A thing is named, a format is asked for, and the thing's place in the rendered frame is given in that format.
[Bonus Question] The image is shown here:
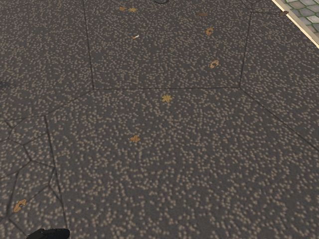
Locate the robot left hand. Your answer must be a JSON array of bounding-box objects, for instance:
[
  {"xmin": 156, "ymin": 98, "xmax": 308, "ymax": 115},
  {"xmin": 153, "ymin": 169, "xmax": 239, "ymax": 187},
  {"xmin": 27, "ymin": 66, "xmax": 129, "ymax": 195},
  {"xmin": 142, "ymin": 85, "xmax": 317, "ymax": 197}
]
[{"xmin": 26, "ymin": 228, "xmax": 70, "ymax": 239}]

